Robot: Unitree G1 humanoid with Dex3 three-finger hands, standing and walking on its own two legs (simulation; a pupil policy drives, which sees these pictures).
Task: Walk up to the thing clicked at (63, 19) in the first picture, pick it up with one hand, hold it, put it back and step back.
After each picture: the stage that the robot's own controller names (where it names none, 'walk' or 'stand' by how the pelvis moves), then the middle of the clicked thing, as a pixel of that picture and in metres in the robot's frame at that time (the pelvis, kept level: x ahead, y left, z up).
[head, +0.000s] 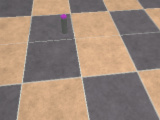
stand; (64, 24) +1.62 +0.24 -0.66
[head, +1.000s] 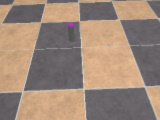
walk; (71, 32) +1.53 +0.21 -0.64
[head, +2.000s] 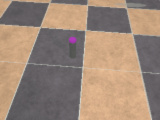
walk; (72, 48) +1.12 +0.16 -0.64
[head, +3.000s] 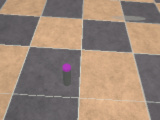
walk; (66, 75) +0.80 +0.12 -0.63
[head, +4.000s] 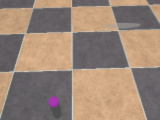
walk; (55, 108) +0.51 +0.21 -0.63
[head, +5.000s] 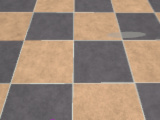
stand; out of the picture +0.35 +0.19 -0.64
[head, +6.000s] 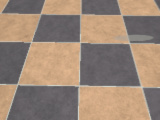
stand; out of the picture +0.34 +0.16 -0.65
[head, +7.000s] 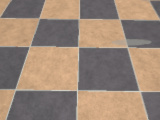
stand; out of the picture +0.32 +0.17 -0.66
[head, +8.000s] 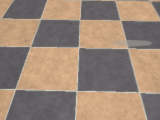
stand; out of the picture +0.32 +0.19 -0.66
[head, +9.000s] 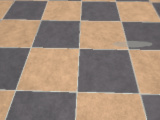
stand; out of the picture +0.32 +0.19 -0.66
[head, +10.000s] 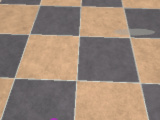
go down; out of the picture +0.33 +0.19 -0.65
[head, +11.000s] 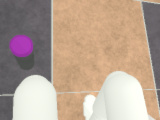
go down; (24, 55) +0.43 +0.19 -0.23
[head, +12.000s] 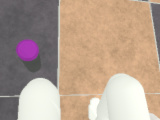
close in; (31, 58) +0.42 +0.18 -0.24
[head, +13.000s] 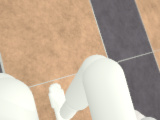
close in; out of the picture +0.43 +0.22 -0.17
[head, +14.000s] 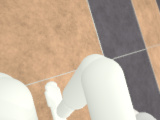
close; out of the picture +0.43 +0.24 -0.16
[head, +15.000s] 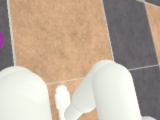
lift; out of the picture +0.37 +0.23 -0.15
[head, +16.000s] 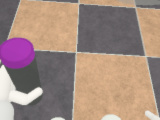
lift; (26, 78) +0.32 +0.18 +0.05
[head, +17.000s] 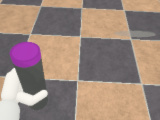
hold; (33, 81) +0.32 +0.17 +0.07
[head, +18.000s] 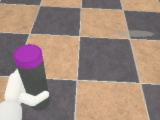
hold; (35, 82) +0.32 +0.16 +0.05
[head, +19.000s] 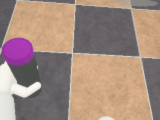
crouch; (26, 73) +0.36 +0.18 +0.01
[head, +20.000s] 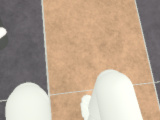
lower; out of the picture +0.50 +0.22 -0.03
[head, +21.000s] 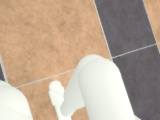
lower; out of the picture +0.47 +0.24 -0.14
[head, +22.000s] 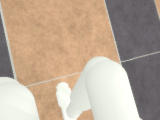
lower; out of the picture +0.45 +0.24 -0.15
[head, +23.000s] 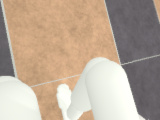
lower; out of the picture +0.45 +0.24 -0.14
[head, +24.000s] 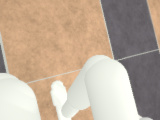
lower; out of the picture +0.44 +0.24 -0.16
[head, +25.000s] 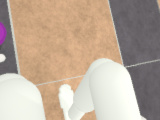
open; out of the picture +0.42 +0.20 -0.18
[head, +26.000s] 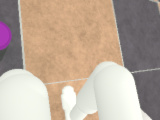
stand; out of the picture +0.41 +0.20 -0.18
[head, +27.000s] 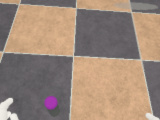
stand; (52, 107) +0.36 +0.15 -0.52
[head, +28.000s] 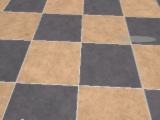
stand; out of the picture +0.34 +0.15 -0.60
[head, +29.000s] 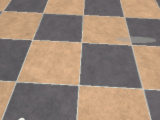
stand; out of the picture +0.34 +0.15 -0.60
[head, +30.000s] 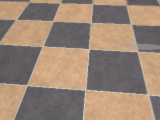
stand; out of the picture +0.37 +0.15 -0.65
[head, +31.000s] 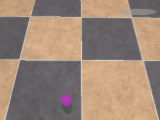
walk; (67, 105) +0.41 +0.11 -0.63
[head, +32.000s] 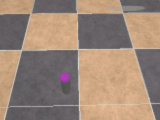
walk; (65, 84) +0.62 +0.14 -0.63
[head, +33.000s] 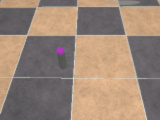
stand; (61, 58) +0.93 +0.24 -0.62
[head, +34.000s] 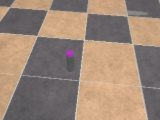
stand; (70, 61) +0.97 +0.14 -0.65
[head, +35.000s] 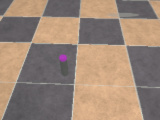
stand; (64, 65) +0.98 +0.19 -0.66
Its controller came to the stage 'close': yes
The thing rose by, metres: 0.72
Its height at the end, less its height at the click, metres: +0.00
